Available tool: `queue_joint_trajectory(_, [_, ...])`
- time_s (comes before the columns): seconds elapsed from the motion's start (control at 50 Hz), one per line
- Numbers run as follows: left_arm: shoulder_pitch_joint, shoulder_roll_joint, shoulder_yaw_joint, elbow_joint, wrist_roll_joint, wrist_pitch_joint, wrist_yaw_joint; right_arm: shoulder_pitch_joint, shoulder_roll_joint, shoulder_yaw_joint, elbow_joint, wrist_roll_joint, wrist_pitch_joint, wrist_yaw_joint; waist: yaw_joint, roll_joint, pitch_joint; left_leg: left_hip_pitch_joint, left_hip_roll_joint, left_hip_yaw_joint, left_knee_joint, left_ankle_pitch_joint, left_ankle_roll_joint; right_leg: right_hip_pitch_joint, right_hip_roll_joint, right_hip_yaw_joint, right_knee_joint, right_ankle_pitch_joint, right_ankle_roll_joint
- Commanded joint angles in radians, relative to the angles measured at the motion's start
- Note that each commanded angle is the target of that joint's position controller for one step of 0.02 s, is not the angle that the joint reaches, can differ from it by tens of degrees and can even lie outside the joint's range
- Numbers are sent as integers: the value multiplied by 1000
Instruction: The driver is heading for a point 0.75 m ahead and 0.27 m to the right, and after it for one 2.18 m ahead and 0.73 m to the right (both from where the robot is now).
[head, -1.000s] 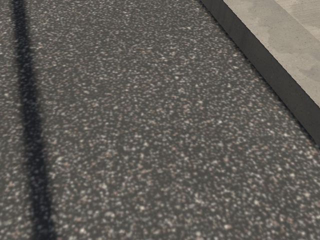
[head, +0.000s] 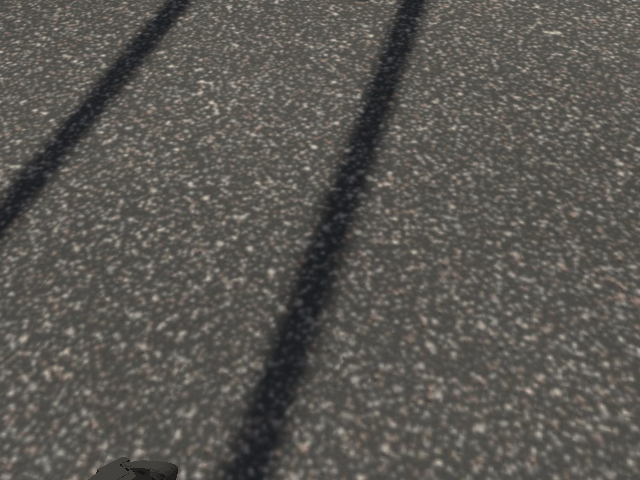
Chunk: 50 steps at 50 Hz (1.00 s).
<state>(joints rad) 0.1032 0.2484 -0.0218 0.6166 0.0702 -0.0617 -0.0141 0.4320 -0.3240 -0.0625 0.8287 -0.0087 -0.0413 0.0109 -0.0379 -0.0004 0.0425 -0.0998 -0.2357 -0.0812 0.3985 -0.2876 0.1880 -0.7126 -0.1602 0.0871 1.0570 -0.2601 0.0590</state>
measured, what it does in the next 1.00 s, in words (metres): walks ahead, turning right: right foot, then left foot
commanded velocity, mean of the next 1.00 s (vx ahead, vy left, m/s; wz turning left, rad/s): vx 0.65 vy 0.00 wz -0.59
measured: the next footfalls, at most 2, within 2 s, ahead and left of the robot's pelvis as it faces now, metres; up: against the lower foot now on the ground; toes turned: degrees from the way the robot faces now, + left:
right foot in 0.20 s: +0.42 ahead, -0.13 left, +0.00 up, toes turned -1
left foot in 0.60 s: +0.81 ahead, -0.03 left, +0.00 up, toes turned -22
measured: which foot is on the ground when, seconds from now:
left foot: down 0.00-0.22, up 0.24-0.58, down 0.60-1.00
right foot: up 0.00-0.18, down 0.20-0.60, up 0.62-1.00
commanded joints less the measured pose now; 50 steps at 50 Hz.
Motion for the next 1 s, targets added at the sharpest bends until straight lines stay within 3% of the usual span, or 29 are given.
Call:
queue_joint_trajectory(0.02, [-76,67,8,-73,-16,-3,-20,-67,-116,-28,-73,10,-50,1,17,-8,90,-274,205,-194,-273,316,93,186,40,-122,-292,309,-14])
queue_joint_trajectory(0.06, [-118,63,8,-66,-36,-11,-26,1,-115,-23,-41,25,-71,9,-37,4,62,-168,246,-164,-317,500,50,263,72,-161,-419,496,-67])
queue_joint_trajectory(0.12, [-147,111,26,-60,-42,-13,-19,37,-158,-25,-6,5,-78,-3,-51,36,23,133,302,-95,-249,874,-9,230,133,-197,-528,420,-138])
queue_joint_trajectory(0.16, [-18,167,52,-18,-47,-15,-12,27,-203,-35,5,-25,-66,-23,32,102,-76,267,349,-51,-61,1225,-47,331,210,-207,-521,254,-170])
queue_joint_trajectory(0.18, [161,203,71,39,-59,-10,-3,-10,-212,-38,2,-50,-52,-31,124,128,-158,279,364,-27,127,1344,-54,463,241,-204,-497,166,-189])
queue_joint_trajectory(0.2, [390,228,89,112,-63,-2,10,-82,-208,-38,-9,-61,-36,-38,256,100,-229,182,344,33,420,1298,-65,672,228,-199,-532,134,-213])
queue_joint_trajectory(0.22, [568,288,113,152,-57,9,24,-132,-135,-18,-36,-68,-39,-40,320,-23,-295,-59,266,78,868,834,-75,896,97,-16,-449,-76,-261])
queue_joint_trajectory(0.24, [475,352,131,162,-38,13,12,18,-11,13,-89,-7,-65,-6,112,-429,-345,-539,57,43,1175,-133,-160,1130,-140,719,-681,-232,-451])
queue_joint_trajectory(0.26, [347,262,128,125,-45,15,-7,-52,-71,27,-89,-31,-77,-15,133,-180,-271,-678,141,-39,1176,-69,-127,1084,-136,812,-791,-313,-465])
queue_joint_trajectory(0.3, [313,174,112,149,-55,9,-12,-214,-95,36,-130,-43,-91,-6,102,67,-100,-630,244,-48,1000,29,-128,800,-76,573,-813,-188,-404])
queue_joint_trajectory(0.32, [324,155,103,171,-55,3,-5,-263,-82,42,-159,-59,-83,-3,76,80,-42,-601,268,-45,930,14,-142,684,-28,494,-824,-123,-381])
queue_joint_trajectory(0.36, [322,161,97,196,-62,-11,3,-258,-51,58,-184,-75,-51,5,15,26,37,-572,288,-16,821,-20,-176,536,38,408,-851,67,-371])
queue_joint_trajectory(0.42, [311,213,112,194,-64,-25,1,-353,-27,82,-246,-54,-43,9,-2,13,78,-470,265,73,543,50,-229,368,95,261,-850,623,-362])
queue_joint_trajectory(0.48, [350,207,123,212,-79,-7,-6,-439,14,98,-275,-31,-43,12,60,-41,-2,-253,176,137,264,353,-218,333,204,159,-763,777,-224])
queue_joint_trajectory(0.52, [391,206,131,220,-83,10,0,-445,-5,90,-280,-22,-39,0,88,-68,-52,-177,141,112,180,416,-208,394,217,201,-685,743,-165])
queue_joint_trajectory(0.56, [368,221,141,203,-78,20,16,-380,-53,72,-265,-24,-46,-23,55,-85,-90,-83,132,58,85,402,-198,457,227,262,-546,728,-121])
queue_joint_trajectory(0.58, [321,233,147,184,-79,19,20,-286,-77,62,-238,-23,-55,-35,-2,-80,-126,16,161,29,19,467,-187,460,249,266,-406,687,-99])
queue_joint_trajectory(0.6, [296,204,142,162,-88,15,20,-150,-118,47,-200,-33,-68,-44,-60,-57,-192,160,273,-41,15,590,-162,410,276,241,-184,501,-78])
queue_joint_trajectory(0.62, [353,87,116,126,-98,19,28,-49,-174,36,-190,-49,-71,-50,-40,140,-329,376,587,-244,149,1112,-107,256,348,100,143,-355,-67])
queue_joint_trajectory(0.64, [534,117,113,100,-130,35,50,-50,-161,26,-213,-36,-57,-32,28,227,-562,527,854,-481,219,1297,45,162,332,47,384,-513,-58])
queue_joint_trajectory(0.66, [494,180,123,132,-84,54,53,-156,-104,19,-241,-18,-45,-36,23,125,-548,402,760,-473,134,1008,68,140,252,22,409,-325,-58])
queue_joint_trajectory(0.68, [384,192,130,118,-65,68,42,-221,-14,44,-251,-15,-40,-42,24,75,-401,260,651,-313,84,842,36,122,225,-1,352,-239,-41])
queue_joint_trajectory(0.7, [328,179,133,106,-55,80,27,-245,18,54,-235,-22,-29,-45,38,66,-297,166,586,-220,43,756,7,104,203,-15,312,-212,-23])
queue_joint_trajectory(0.74, [302,142,128,90,-44,116,-2,-231,-6,44,-207,-15,-19,-54,54,131,-183,1,544,-92,-14,770,4,148,173,-31,268,-197,-5])
queue_joint_trajectory(0.76, [289,122,123,76,-46,127,-8,-227,-19,36,-196,-13,-19,-52,65,142,-170,-38,541,-56,-30,765,11,161,169,-42,246,-186,-4])
queue_joint_trajectory(0.82, [191,120,115,11,-36,142,-36,-215,-49,15,-187,-25,-24,-35,62,159,-163,-112,565,-45,-175,67,5,139,98,-58,148,-90,-48])
queue_joint_trajectory(0.86, [111,141,116,-32,-30,145,-60,-211,-83,-1,-184,-27,-27,-35,57,172,-124,-138,587,-49,-253,-209,-11,103,79,-72,84,-28,-60])
queue_joint_trajectory(0.92, [30,141,111,-64,-35,140,-80,-172,-139,-27,-172,-25,-32,-33,43,121,-96,-132,614,16,-290,-324,-49,101,69,-95,-22,10,-74])
queue_joint_trajectory(1.0, [-41,132,99,-82,-43,126,-97,-149,-176,-47,-163,-28,-26,-25,18,118,-55,-149,605,148,-298,-363,-103,211,84,-158,-205,-53,-98])
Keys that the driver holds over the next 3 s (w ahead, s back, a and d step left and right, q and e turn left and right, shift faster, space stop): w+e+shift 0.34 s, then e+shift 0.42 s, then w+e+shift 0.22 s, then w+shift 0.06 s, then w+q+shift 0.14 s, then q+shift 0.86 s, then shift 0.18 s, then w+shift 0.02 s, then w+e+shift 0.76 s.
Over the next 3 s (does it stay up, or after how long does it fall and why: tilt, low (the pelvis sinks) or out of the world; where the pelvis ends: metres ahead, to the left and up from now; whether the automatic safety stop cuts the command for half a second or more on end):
stays up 1.28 -0.57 -0.04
